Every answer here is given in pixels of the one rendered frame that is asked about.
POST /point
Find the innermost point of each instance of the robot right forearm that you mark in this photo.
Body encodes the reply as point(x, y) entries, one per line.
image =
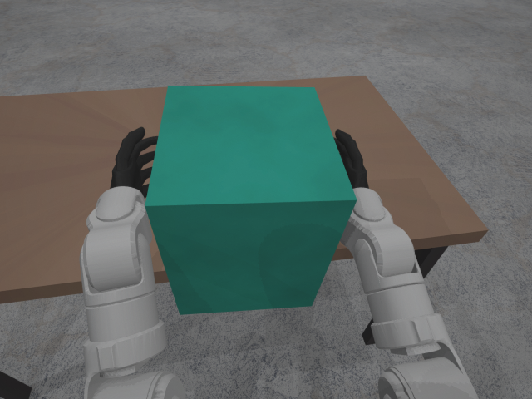
point(404, 319)

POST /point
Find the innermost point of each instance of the robot left forearm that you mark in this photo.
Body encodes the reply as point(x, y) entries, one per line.
point(118, 284)

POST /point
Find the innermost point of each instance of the table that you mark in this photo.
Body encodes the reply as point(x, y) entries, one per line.
point(57, 153)

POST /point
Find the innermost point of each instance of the robot left hand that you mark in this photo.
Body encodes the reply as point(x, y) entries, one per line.
point(127, 171)

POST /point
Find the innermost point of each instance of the robot right upper arm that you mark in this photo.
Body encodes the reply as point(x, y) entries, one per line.
point(435, 378)

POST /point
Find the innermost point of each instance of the carton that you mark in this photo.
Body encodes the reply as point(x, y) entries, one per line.
point(248, 197)

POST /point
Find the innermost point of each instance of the robot right hand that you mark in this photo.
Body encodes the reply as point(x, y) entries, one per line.
point(352, 159)

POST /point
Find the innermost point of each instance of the robot left upper arm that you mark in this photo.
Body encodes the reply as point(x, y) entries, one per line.
point(151, 385)

